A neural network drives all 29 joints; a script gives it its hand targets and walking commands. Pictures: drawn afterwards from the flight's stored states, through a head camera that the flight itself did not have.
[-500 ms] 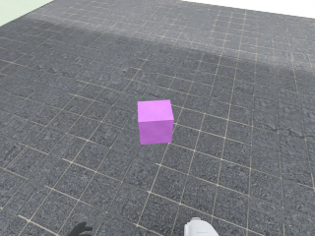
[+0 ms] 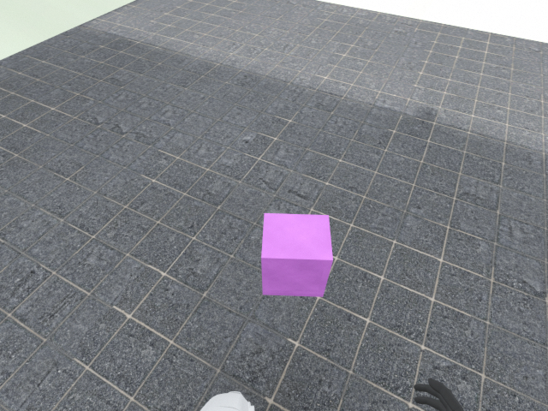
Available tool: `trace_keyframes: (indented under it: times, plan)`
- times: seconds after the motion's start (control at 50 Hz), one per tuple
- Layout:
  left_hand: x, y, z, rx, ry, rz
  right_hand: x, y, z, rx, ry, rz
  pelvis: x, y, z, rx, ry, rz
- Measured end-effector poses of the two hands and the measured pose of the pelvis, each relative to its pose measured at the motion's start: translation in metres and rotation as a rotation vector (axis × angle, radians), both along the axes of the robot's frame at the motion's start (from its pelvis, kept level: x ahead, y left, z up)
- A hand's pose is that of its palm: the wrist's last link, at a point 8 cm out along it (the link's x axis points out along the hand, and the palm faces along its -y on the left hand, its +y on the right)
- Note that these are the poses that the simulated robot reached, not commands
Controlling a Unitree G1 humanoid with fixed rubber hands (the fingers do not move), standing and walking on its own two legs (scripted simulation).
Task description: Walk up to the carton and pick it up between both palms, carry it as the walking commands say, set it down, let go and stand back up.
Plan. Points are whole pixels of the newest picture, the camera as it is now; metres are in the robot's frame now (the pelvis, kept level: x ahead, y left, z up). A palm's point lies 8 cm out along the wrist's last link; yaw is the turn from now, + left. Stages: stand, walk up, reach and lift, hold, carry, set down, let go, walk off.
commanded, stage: walk up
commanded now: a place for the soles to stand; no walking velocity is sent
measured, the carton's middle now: (294, 256) +0.73 -0.02 -0.61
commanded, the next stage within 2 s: none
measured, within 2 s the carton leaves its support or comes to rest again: neither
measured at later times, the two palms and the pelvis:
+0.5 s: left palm (183, 328) +0.25 +0.19 -0.09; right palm (487, 372) +0.22 -0.31 -0.11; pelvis +0.18 -0.06 +0.02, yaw +0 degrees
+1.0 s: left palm (186, 291) +0.32 +0.20 -0.10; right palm (448, 292) +0.35 -0.28 -0.09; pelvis +0.23 -0.04 +0.02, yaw +0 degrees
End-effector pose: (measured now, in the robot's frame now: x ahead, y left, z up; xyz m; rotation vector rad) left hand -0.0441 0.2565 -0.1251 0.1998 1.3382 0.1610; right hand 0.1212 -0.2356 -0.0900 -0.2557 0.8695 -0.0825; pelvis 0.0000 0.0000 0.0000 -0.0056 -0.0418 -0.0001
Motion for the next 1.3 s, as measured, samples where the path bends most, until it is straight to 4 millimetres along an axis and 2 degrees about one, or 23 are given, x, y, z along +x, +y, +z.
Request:
trace_keyframes:
  times: [0.04, 0.12, 0.22, 0.28, 0.34, 0.38, 0.44, 0.52, 0.58, 0.66, 0.74, 0.8, 0.86, 0.94, 1.02, 1.14, 1.2, 1.3]
  plan:
    - [0.035, 0.000, 0.000, -0.005, -0.033, -0.032, -0.003, -0.006, 0.001, -0.017, 0.037, -0.046, 0.014, -0.001, 0.002, 0.004, -0.002, -0.011]
    - [0.122, -0.007, 0.016, -0.010, -0.157, -0.116, -0.021, -0.023, 0.007, -0.035, 0.129, -0.128, 0.042, -0.006, 0.016, 0.005, 0.006, -0.034]
    - [0.220, -0.034, 0.036, -0.035, -0.286, -0.197, -0.041, -0.044, 0.007, -0.032, 0.244, -0.204, 0.080, -0.021, 0.024, 0.006, 0.012, -0.046]
    - [0.269, -0.055, 0.042, -0.034, -0.343, -0.234, -0.044, -0.061, -0.002, -0.020, 0.315, -0.232, 0.106, -0.034, 0.021, 0.011, 0.010, -0.052]
    - [0.304, -0.068, 0.035, 0.004, -0.398, -0.241, -0.032, -0.079, -0.022, -0.013, 0.371, -0.217, 0.133, -0.053, 0.005, 0.028, 0.007, -0.045]
    - [0.310, -0.071, 0.032, 0.028, -0.388, -0.200, -0.011, -0.085, -0.030, -0.007, 0.386, -0.196, 0.146, -0.058, 0.001, 0.023, 0.002, -0.039]
    - [0.302, -0.069, 0.035, 0.049, -0.327, -0.136, 0.040, -0.085, -0.027, 0.006, 0.336, -0.149, 0.165, -0.061, 0.007, 0.019, -0.003, -0.021]
    - [0.287, -0.066, 0.040, 0.057, -0.251, -0.079, 0.117, -0.074, -0.015, 0.029, 0.229, -0.082, 0.187, -0.060, 0.019, 0.020, -0.003, -0.005]
    - [0.282, -0.065, 0.035, 0.039, -0.199, -0.051, 0.163, -0.061, -0.011, 0.041, 0.165, -0.051, 0.201, -0.055, 0.019, 0.018, -0.004, -0.004]
    - [0.293, -0.058, 0.015, 0.011, -0.170, -0.029, 0.209, -0.044, -0.013, 0.037, 0.084, -0.025, 0.217, -0.046, 0.007, -0.006, -0.005, -0.011]
    - [0.314, -0.061, 0.012, -0.014, -0.189, -0.024, 0.234, -0.034, -0.005, 0.038, 0.073, -0.015, 0.225, -0.044, 0.009, -0.014, -0.008, -0.012]
    - [0.331, -0.064, 0.017, -0.030, -0.224, -0.049, 0.245, -0.031, 0.002, 0.041, 0.062, -0.011, 0.230, -0.042, 0.015, -0.016, -0.001, -0.008]
    - [0.345, -0.062, 0.022, -0.030, -0.248, -0.067, 0.246, -0.033, 0.006, 0.036, 0.060, -0.016, 0.232, -0.040, 0.018, -0.017, 0.002, -0.007]
    - [0.359, -0.056, 0.025, -0.021, -0.267, -0.083, 0.237, -0.038, 0.005, 0.023, 0.089, -0.033, 0.234, -0.039, 0.019, -0.018, 0.002, -0.005]
    - [0.364, -0.051, 0.027, -0.012, -0.267, -0.094, 0.221, -0.042, 0.001, 0.015, 0.134, -0.049, 0.235, -0.037, 0.020, -0.017, 0.002, -0.004]
    - [0.358, -0.047, 0.026, -0.004, -0.239, -0.104, 0.197, -0.044, -0.005, 0.011, 0.202, -0.063, 0.235, -0.035, 0.021, -0.016, 0.005, 0.000]
    - [0.348, -0.040, 0.024, 0.014, -0.229, -0.096, 0.188, -0.045, -0.008, 0.003, 0.248, -0.055, 0.241, -0.032, 0.020, -0.017, 0.010, 0.009]
    - [0.321, -0.013, 0.015, 0.038, -0.152, -0.032, 0.197, -0.035, -0.010, -0.018, 0.274, -0.036, 0.255, -0.015, 0.016, -0.024, 0.008, 0.034]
